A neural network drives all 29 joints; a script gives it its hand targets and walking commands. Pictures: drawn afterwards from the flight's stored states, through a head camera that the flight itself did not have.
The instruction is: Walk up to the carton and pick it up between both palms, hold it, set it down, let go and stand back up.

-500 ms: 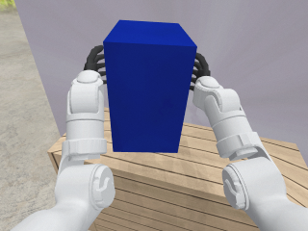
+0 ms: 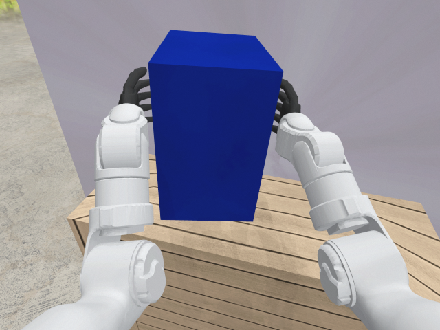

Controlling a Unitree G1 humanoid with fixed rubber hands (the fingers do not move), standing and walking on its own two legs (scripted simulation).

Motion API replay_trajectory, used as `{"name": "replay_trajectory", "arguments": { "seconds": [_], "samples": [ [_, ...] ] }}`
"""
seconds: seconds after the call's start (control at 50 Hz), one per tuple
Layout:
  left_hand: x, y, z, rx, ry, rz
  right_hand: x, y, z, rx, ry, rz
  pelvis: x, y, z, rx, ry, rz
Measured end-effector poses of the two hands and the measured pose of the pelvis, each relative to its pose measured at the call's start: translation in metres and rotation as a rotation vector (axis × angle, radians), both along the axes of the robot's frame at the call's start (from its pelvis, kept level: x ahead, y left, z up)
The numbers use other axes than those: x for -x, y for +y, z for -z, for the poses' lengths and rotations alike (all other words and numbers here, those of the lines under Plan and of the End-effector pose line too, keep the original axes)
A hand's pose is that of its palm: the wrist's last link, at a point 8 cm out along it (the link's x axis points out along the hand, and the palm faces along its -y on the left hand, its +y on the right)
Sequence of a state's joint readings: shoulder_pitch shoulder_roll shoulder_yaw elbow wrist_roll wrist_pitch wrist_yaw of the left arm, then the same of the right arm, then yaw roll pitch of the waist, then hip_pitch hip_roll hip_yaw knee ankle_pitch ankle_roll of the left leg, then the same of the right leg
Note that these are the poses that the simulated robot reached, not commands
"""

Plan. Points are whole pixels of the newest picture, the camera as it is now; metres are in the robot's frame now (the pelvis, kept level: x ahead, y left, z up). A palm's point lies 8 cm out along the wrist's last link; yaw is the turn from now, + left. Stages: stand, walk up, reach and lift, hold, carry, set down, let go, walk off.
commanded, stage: hold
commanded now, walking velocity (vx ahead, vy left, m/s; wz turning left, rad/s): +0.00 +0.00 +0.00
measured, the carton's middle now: (210, 122) +0.42 -0.02 +0.24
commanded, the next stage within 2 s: none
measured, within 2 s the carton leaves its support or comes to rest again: neither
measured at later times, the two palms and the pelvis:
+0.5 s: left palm (131, 114) +0.38 +0.11 +0.28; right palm (286, 120) +0.36 -0.14 +0.27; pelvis +0.00 +0.00 +0.00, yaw +0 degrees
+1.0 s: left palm (131, 115) +0.37 +0.12 +0.28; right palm (285, 124) +0.36 -0.14 +0.26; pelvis +0.00 +0.00 +0.00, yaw +0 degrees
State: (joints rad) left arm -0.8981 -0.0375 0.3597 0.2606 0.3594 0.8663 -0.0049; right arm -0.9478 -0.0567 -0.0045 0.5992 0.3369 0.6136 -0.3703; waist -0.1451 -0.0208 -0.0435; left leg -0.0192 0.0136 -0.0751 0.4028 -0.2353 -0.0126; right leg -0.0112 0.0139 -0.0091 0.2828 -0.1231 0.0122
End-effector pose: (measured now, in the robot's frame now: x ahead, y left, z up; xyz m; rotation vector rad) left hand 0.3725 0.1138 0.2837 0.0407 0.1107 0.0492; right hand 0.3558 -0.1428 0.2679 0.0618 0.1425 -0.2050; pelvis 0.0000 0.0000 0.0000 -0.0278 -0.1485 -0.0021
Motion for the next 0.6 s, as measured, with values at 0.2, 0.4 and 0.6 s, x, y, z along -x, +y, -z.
{"name": "replay_trajectory", "arguments": {
  "seconds": [0.2, 0.4, 0.6],
  "samples": [
    [-0.0021, 0.0, 0.0008, -0.005, 0.024, -0.009, -0.0032, 0.0001, 0.0021, 0.004, 0.023, -0.006, 0.0027, -0.001, -0.0004, -0.004, 0.001, 0.002],
    [-0.0018, 0.0017, 0.0013, -0.007, 0.015, -0.012, -0.0044, 0.0015, 0.0014, 0.011, 0.016, -0.012, 0.0025, -0.0034, -0.0003, -0.003, 0.006, -0.007],
    [-0.0062, 0.0023, 0.0038, 0.002, 0.026, -0.006, -0.0073, 0.0019, -0.0005, 0.025, 0.028, -0.007, -0.0003, -0.0041, -0.0005, -0.002, 0.014, -0.008]
  ]
}}
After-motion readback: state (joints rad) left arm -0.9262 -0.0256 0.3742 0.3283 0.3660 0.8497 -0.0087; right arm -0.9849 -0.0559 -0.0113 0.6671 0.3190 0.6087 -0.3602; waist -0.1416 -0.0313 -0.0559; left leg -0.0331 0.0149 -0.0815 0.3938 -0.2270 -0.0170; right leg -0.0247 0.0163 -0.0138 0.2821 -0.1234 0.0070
